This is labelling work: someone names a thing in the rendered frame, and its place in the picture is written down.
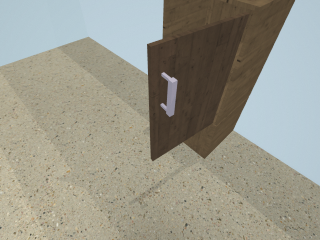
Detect cupboard door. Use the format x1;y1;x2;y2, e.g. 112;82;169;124
147;12;250;161

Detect handle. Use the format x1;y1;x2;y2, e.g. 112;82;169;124
160;72;178;117

